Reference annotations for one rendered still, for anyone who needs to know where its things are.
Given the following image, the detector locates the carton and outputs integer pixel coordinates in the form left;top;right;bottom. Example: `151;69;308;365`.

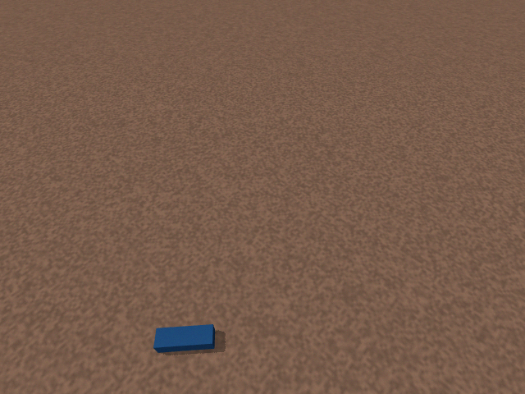
153;324;215;353

